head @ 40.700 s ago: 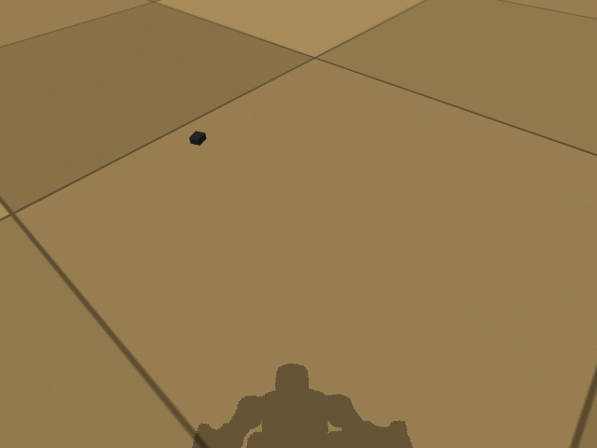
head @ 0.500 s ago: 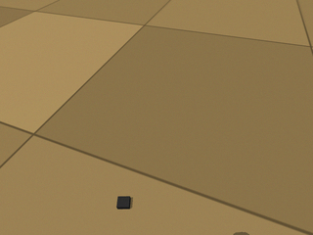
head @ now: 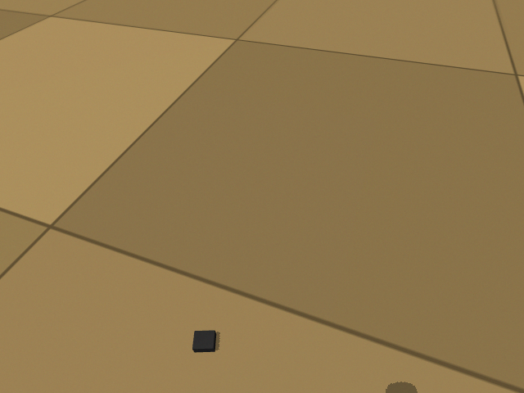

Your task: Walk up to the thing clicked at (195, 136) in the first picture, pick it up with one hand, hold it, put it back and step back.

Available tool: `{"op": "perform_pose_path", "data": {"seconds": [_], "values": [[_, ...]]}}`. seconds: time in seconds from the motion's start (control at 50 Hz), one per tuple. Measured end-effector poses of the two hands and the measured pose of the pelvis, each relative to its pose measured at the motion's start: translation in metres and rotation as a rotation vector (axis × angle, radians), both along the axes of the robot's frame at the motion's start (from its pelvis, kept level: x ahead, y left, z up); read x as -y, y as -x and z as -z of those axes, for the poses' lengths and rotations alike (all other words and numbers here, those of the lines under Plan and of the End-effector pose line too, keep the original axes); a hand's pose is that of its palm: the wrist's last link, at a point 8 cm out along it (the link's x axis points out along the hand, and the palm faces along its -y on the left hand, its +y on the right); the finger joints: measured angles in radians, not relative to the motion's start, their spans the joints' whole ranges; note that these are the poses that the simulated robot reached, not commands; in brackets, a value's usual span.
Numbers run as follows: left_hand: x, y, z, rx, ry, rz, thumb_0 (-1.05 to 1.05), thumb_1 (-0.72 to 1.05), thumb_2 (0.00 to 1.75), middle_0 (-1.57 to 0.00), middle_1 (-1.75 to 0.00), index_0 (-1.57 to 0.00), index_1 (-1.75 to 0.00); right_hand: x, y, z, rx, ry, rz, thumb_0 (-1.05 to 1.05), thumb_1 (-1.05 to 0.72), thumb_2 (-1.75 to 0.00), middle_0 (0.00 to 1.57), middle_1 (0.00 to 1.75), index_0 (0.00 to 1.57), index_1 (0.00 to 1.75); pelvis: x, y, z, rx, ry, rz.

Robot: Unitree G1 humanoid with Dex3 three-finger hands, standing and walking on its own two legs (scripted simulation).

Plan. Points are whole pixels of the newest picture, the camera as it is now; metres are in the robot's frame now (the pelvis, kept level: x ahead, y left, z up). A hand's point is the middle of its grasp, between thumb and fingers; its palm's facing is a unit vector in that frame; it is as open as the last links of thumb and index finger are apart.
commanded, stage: stand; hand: left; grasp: from above
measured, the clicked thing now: (204, 341) +0.44 +0.26 -0.76
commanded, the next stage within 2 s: step back in 0.78 s
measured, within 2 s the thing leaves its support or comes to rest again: neither
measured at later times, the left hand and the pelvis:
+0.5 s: hand out of the picture +0.08 +0.25 -0.15, palm faces +0.00 -0.94 -0.34, open 7.4 cm; pelvis +0.00 +0.00 +0.00, yaw +0 degrees
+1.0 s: hand out of the picture +0.08 +0.27 -0.17, palm faces -0.04 -0.92 -0.38, open 7.4 cm; pelvis -0.03 +0.01 -0.01, yaw -1 degrees
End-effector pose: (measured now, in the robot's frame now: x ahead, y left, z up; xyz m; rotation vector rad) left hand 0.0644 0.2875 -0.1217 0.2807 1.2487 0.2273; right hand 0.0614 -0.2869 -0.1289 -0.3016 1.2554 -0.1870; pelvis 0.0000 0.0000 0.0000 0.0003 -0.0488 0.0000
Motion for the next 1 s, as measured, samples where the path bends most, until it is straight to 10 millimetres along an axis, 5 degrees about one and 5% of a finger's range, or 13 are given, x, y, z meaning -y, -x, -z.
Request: {"op": "perform_pose_path", "data": {"seconds": [0.78,1.0], "values": [[-0.001,-0.010,-0.003,0.013,-0.007,0.031,0.01,0.90,0.90,-0.20,-0.30,-0.21,-0.30,0.009,-0.001,-0.003,0.005,0.005,0.011,0.00,-0.90,-0.90,0.20,0.30,0.20,0.30,0.003,-0.003,-0.001,-0.006,-0.001,0.011],[-0.027,-0.009,0.005,0.032,-0.051,0.076,0.01,0.90,0.90,-0.20,-0.30,-0.21,-0.30,0.023,0.015,0.000,-0.004,0.063,0.027,0.00,-0.90,-0.90,0.20,0.30,0.20,0.30,-0.008,0.033,0.014,-0.028,0.008,0.019]]}}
